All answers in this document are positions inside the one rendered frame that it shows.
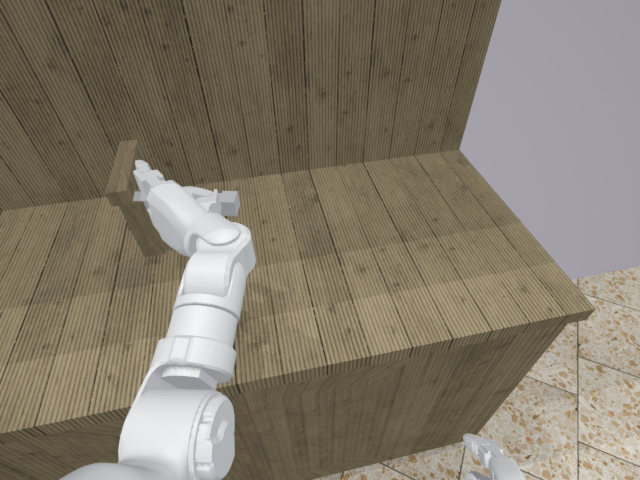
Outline right robot hand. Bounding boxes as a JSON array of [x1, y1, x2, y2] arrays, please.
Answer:
[[463, 433, 526, 480]]

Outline robot left forearm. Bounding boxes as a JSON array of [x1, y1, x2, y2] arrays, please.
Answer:
[[118, 213, 256, 458]]

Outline tap lever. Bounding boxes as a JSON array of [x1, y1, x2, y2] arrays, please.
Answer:
[[133, 191, 240, 216]]

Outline left robot hand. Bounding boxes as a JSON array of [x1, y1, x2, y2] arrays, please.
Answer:
[[133, 160, 222, 256]]

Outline robot left upper arm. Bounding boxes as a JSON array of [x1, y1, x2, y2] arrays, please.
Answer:
[[59, 388, 235, 480]]

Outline counter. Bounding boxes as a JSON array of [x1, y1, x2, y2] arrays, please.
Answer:
[[0, 0, 595, 480]]

